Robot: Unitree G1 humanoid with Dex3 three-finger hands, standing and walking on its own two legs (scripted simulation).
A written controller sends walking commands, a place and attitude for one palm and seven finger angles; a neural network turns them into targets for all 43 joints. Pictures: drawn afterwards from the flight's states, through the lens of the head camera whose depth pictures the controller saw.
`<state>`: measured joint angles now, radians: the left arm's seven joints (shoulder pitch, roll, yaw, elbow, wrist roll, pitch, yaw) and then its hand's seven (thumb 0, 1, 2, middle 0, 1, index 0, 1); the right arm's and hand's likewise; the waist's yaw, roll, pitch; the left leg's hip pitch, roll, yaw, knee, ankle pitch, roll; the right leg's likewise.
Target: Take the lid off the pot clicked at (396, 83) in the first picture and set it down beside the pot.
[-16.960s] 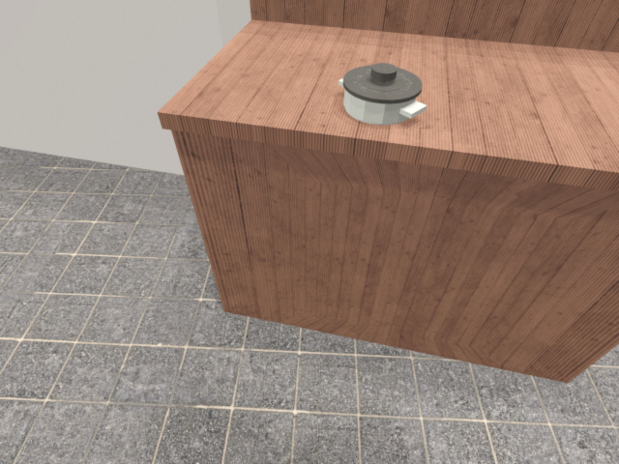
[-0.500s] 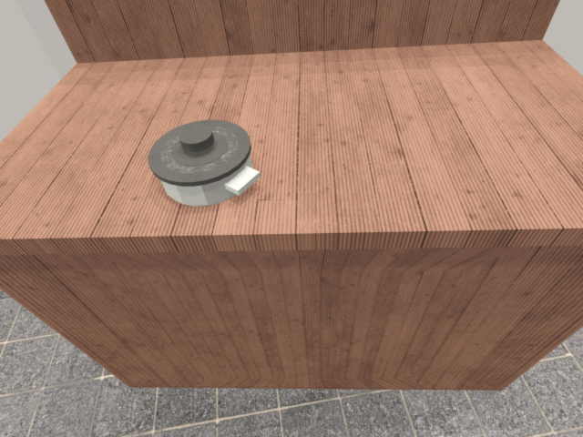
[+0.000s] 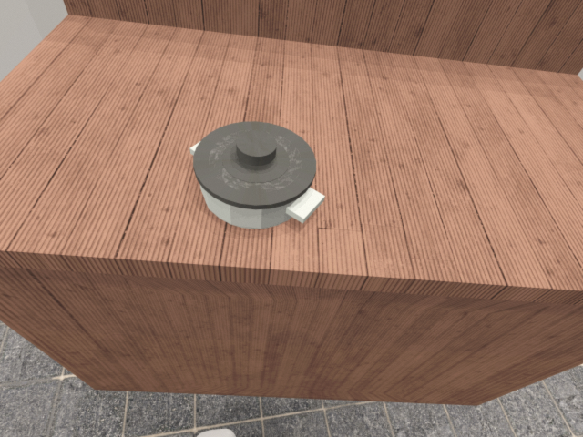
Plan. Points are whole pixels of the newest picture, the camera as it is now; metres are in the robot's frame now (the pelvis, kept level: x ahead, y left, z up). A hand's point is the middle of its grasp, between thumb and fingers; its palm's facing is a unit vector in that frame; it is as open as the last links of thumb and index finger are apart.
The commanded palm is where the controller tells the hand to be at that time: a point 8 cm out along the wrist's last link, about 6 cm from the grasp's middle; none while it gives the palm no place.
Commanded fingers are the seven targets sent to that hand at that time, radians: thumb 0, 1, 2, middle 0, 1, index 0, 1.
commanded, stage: come to a stop and stand still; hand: left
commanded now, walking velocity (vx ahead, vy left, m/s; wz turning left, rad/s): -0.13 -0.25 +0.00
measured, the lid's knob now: (256, 147) +0.43 +0.10 +0.17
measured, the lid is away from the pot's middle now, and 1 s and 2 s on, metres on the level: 0.00 0.00 0.00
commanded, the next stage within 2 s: look again from close up in 0.82 s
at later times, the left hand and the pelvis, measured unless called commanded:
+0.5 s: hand out of the picture +0.03 +0.14 -0.16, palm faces -0.01 -0.97 -0.23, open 7.3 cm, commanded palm none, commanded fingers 0.00 0.90 0.90 -0.20 -0.30 -0.20 -0.30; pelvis -0.01 -0.04 +0.01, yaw -1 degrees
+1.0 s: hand out of the picture -0.02 +0.12 -0.16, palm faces +0.02 -0.98 -0.20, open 7.4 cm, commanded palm none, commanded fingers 0.00 0.90 0.90 -0.20 -0.30 -0.20 -0.30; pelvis -0.02 -0.04 +0.01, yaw -1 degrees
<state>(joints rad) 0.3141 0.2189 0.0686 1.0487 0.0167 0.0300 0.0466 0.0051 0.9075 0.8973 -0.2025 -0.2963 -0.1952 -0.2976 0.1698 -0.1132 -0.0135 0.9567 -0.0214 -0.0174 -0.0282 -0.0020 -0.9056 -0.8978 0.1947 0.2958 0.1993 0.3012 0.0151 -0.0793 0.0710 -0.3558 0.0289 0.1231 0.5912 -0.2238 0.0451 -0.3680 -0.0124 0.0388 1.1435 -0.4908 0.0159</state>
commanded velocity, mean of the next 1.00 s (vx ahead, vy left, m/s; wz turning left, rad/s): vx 0.00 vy -0.02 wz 0.00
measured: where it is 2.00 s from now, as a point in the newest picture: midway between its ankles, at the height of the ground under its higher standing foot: outside the picture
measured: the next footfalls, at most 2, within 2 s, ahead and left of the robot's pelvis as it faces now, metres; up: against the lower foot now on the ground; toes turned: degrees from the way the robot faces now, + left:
right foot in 0.40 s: -0.02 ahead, -0.15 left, +0.00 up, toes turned -2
left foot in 0.64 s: +0.04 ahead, +0.06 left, +0.00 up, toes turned +1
